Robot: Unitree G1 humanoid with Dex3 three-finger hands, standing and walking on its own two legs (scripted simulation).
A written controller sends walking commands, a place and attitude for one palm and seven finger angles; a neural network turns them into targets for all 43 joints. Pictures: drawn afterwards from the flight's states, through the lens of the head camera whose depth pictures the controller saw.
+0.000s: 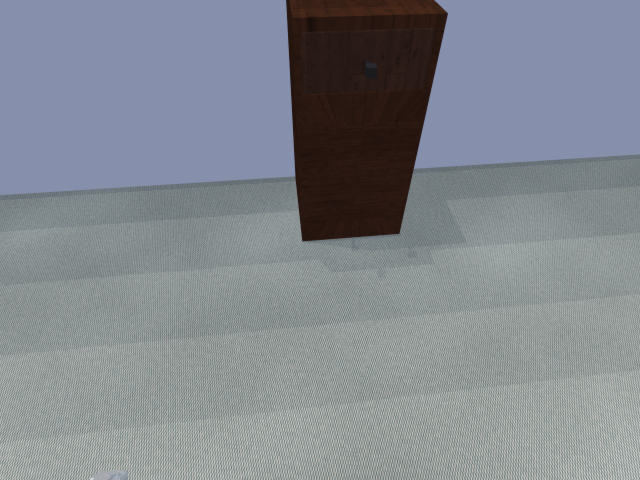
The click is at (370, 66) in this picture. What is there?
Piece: drawer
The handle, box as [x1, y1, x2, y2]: [364, 61, 377, 78]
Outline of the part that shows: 366,61 364,73 366,78 376,77 377,67 375,63 370,63 369,61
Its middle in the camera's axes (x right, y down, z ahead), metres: +0.14 -0.50 +1.14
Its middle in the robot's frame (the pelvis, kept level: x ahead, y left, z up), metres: +1.20 -0.08 +0.00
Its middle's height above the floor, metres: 0.77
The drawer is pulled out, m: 0.00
